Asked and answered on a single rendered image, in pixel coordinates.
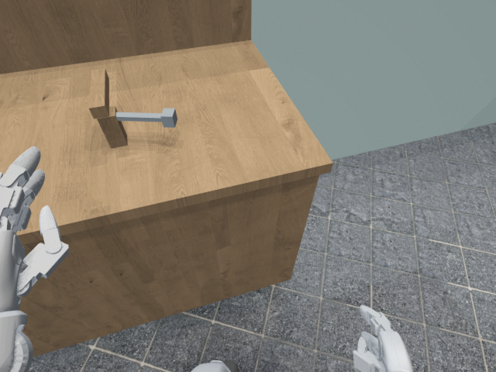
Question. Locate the robot left forearm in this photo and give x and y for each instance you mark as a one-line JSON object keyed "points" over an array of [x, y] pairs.
{"points": [[16, 349]]}

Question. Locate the robot left hand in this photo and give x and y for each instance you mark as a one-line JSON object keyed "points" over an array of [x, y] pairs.
{"points": [[18, 188]]}

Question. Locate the robot right hand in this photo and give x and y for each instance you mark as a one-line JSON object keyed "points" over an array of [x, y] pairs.
{"points": [[387, 353]]}

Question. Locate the counter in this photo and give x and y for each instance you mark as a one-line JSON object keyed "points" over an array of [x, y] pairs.
{"points": [[158, 220]]}

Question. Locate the tap lever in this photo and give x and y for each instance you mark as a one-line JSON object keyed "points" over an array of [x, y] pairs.
{"points": [[168, 117]]}

